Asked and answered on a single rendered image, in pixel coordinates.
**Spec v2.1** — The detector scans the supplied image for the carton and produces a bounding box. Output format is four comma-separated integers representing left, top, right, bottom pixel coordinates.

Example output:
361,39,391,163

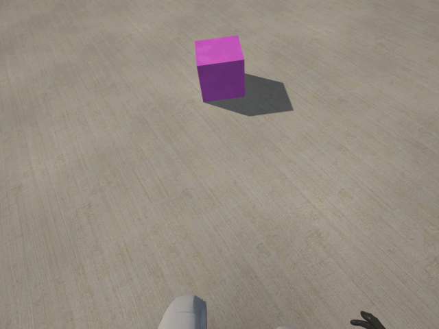
195,35,245,102

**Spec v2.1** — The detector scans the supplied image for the robot left thigh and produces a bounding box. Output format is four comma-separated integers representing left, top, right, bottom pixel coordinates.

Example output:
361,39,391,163
158,295,207,329

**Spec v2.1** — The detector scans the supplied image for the right robot hand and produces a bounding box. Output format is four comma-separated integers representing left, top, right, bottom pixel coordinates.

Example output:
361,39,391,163
351,311,385,329

